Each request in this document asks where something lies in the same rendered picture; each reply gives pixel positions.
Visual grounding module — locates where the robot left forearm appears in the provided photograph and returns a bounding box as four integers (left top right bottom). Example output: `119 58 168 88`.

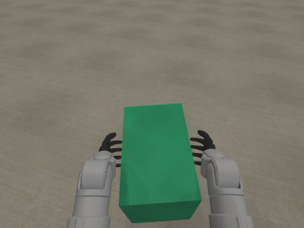
66 150 116 228

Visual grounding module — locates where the robot right hand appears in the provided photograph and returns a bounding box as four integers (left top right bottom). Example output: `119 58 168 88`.
190 130 216 165

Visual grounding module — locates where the carton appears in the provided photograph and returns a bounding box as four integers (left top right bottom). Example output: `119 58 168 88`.
119 103 202 223

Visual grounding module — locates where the robot right forearm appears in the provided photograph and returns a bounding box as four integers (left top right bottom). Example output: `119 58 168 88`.
200 148 255 228

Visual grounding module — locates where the robot left hand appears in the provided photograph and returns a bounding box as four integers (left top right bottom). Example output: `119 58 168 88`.
99 132 123 167

